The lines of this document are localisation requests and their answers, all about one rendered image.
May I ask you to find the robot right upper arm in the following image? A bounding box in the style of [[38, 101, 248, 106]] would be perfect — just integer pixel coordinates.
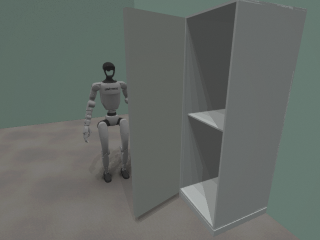
[[88, 82, 101, 108]]

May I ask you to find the robot torso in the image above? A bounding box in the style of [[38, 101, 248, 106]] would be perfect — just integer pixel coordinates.
[[99, 80, 121, 126]]

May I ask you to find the fridge door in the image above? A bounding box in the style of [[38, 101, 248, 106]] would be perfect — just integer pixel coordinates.
[[123, 7, 186, 218]]

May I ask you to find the robot right forearm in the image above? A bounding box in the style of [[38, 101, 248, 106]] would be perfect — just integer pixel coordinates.
[[84, 101, 93, 126]]

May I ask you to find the robot left upper arm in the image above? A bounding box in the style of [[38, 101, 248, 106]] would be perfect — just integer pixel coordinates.
[[118, 81, 128, 104]]

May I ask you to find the right robot hand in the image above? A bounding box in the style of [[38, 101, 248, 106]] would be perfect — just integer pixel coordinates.
[[82, 125, 92, 143]]

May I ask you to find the left robot shin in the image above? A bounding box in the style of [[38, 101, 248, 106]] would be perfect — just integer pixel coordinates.
[[120, 150, 129, 171]]

